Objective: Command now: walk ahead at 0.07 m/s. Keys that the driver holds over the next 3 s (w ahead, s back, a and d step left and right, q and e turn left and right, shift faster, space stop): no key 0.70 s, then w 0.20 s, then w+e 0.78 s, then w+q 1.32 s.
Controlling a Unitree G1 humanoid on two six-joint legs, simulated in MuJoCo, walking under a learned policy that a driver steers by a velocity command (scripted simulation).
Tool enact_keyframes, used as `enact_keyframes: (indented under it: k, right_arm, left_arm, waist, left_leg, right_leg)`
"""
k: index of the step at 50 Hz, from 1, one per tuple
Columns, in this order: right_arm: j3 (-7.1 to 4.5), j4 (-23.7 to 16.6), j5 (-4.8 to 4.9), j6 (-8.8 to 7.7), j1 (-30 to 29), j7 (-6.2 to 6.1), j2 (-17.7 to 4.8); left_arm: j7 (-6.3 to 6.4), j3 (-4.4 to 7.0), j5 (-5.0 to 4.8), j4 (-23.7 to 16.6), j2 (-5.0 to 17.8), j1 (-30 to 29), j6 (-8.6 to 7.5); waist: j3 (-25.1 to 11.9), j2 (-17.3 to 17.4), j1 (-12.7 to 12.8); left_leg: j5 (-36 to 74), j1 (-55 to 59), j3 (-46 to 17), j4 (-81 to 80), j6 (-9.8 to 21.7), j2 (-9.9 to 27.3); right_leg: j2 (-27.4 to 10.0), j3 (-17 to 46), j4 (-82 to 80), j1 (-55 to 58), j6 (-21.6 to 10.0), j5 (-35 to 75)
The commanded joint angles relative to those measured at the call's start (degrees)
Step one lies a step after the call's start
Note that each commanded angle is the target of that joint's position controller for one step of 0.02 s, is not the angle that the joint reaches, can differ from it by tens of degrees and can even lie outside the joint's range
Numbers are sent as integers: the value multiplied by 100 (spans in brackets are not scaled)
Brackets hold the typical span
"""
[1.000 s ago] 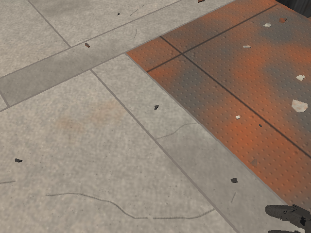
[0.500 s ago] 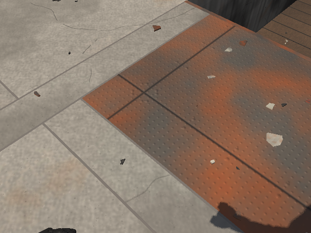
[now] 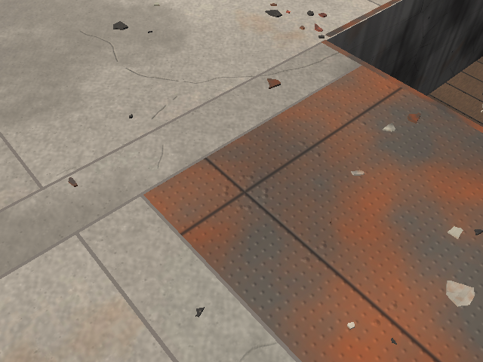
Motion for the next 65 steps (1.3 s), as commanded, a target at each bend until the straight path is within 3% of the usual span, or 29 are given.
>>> enact_keyframes:
  k: [1, 2, 7, 16, 35, 37, 39, 41, 42, 44, 46, 47, 48, 49, 50, 51, 52, 54, 56, 58, 61, 65]
  right_arm:
    - [-202, -215, 34, -38, -143, 16, -729]
    - [-161, -172, -3, -57, -155, 46, -584]
    - [-156, 148, 32, -195, -70, 69, -639]
    - [-129, 608, 54, -153, -242, 33, -637]
    - [-66, 1355, 49, -53, -332, -10, -529]
    - [-61, 1457, 75, -34, -221, -19, -491]
    - [-86, 1416, 98, -74, -286, -23, -536]
    - [-58, 1288, 116, -236, -497, 41, -352]
    - [-48, 1244, 139, -317, -537, 91, -293]
    - [-59, 1205, 222, -435, -490, 182, -276]
    - [-83, 1301, 256, -536, -166, 224, -275]
    - [-144, 1539, 240, -562, 326, 214, -319]
    - [-218, 1752, 198, -558, 877, 199, -451]
    - [-327, 1891, 151, -569, 1689, 158, -813]
    - [-429, 1999, 111, -620, 2356, 217, -1394]
    - [-250, 1916, 37, -727, 1985, 223, -860]
    - [-151, 1728, 77, -790, 1483, 213, -545]
    - [-71, 1536, 106, -819, 929, 243, -396]
    - [-4, 1555, 1, -786, 1097, 220, -219]
    - [-8, 1575, -48, -763, 1298, 150, -348]
    - [-23, 1458, -74, -717, 1211, 50, -531]
    - [-60, 1436, 12, -664, 1527, -14, -660]
  left_arm:
    - [48, 79, 20, -103, 582, 314, 14]
    - [76, 94, -10, -118, 651, 106, 64]
    - [152, 107, -32, 14, 710, 56, 196]
    - [211, 136, -70, 325, 707, 42, 280]
    - [291, 76, -48, 715, 594, 409, 224]
    - [312, 97, -89, 799, 611, 597, 240]
    - [346, 177, -144, 712, 823, 627, 235]
    - [344, 282, -202, 744, 1074, 999, 134]
    - [342, 342, -227, 759, 1180, 1048, 74]
    - [314, 335, -215, 666, 1038, 921, -33]
    - [255, 318, -302, 522, 933, 593, -58]
    - [226, 315, -318, 450, 925, 462, -33]
    - [208, 296, -305, 358, 869, 367, -38]
    - [169, 199, -245, 225, 520, 180, -81]
    - [211, 156, -293, -15, 247, 235, -168]
    - [216, 252, -402, 23, 567, 227, -226]
    - [166, 276, -487, 55, 583, 316, -261]
    - [143, 333, -414, 160, 533, 390, -273]
    - [63, 375, -363, 169, 433, 375, -209]
    - [-7, 357, -328, 47, 242, 180, -122]
    - [-56, 282, -307, -358, 83, -488, -90]
    - [-196, 189, -256, -802, 7, -1253, -82]
  waist:
    - [-306, 538, 124]
    - [-217, 383, 41]
    - [-359, 228, 6]
    - [-332, -75, -11]
    - [37, -81, -53]
    - [34, -177, -46]
    - [449, -428, 9]
    - [692, -964, 142]
    - [814, -1154, 148]
    - [944, -1048, 23]
    - [874, -849, -262]
    - [702, -735, -469]
    - [489, -509, -646]
    - [113, 572, -936]
    - [-301, 1888, -1014]
    - [12, 894, -770]
    - [374, 586, -522]
    - [625, 407, -292]
    - [467, 495, -282]
    - [443, 324, -298]
    - [689, 189, -332]
    - [841, 169, -488]
  left_leg:
    - [823, 769, -366, -346, 499, 296]
    - [835, 683, -299, -371, 397, 201]
    - [1784, 914, -173, -173, 355, 98]
    - [1782, 1001, -77, -171, 422, 2]
    - [726, 847, 42, -423, 352, -161]
    - [-797, 719, 241, -304, 371, -371]
    - [-2216, -1, 387, 64, 437, -530]
    - [-1724, -647, 634, 999, 418, -570]
    - [-1374, -832, 541, 1561, 456, -364]
    - [-1654, -1141, 342, 1823, 605, -76]
    - [-1456, -238, 515, 565, 716, -135]
    - [-794, 799, 754, -70, 654, -400]
    - [-426, 1663, 572, -221, 581, -390]
    - [-824, 2554, -780, -832, 795, 587]
    - [-1516, 3145, -3091, -1682, 1577, 1850]
    - [-1909, 2743, -3324, -1709, 1701, 2069]
    - [-1909, 2476, -2651, -1756, 1451, 1884]
    - [-698, 2163, -1332, -1857, 999, 1435]
    - [602, 2022, -310, -1794, 759, 1044]
    - [1329, 1985, 109, -1840, 854, 1028]
    - [1593, 1696, 584, -2066, 901, 1008]
    - [2027, 1739, 1176, -2082, 874, 1074]
  right_leg:
    - [-400, 314, -423, -269, 87, -119]
    - [-415, 307, -359, -241, 91, 37]
    - [-528, 369, -220, 48, 67, 943]
    - [-551, 340, -197, 221, 137, 1179]
    - [-555, 314, -420, -58, 182, 329]
    - [-498, 314, -513, -133, 77, -1091]
    - [-767, 776, -748, -388, -228, -2707]
    - [-1611, 1950, -1370, -214, -699, -3470]
    - [-2103, 2550, -1617, -235, -976, -3463]
    - [-2324, 2703, -1643, -143, -1070, -2948]
    - [-1877, 1995, -1306, -428, -748, -2230]
    - [-1493, 1598, -967, -869, -603, -1820]
    - [-1168, 1278, -371, -1310, -467, -1152]
    - [-559, 564, 1468, -2007, -133, -662]
    - [50, 342, 3145, -3078, 56, -1816]
    - [-274, 1105, 4232, -3402, -35, -1856]
    - [-519, 1289, 4471, -3639, -186, -1202]
    - [-783, 1229, 4128, -3554, -262, -221]
    - [-864, 987, 3844, -3143, -208, 280]
    - [-865, 823, 3711, -3218, -66, 536]
    - [-870, 612, 2748, -3283, 63, 1012]
    - [-776, 19, 1743, -2936, -47, 1352]
Next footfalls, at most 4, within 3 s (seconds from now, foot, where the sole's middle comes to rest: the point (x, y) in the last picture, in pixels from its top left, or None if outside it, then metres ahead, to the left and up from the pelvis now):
1.46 right None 0.42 -0.11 -0.77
1.96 left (267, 273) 0.78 -0.04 -0.77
2.46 right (341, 219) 1.00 -0.30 -0.77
2.98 left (257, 163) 1.25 -0.02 -0.77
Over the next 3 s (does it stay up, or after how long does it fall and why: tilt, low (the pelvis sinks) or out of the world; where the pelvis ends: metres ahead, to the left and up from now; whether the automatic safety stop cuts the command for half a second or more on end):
stays up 1.13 -0.13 -0.02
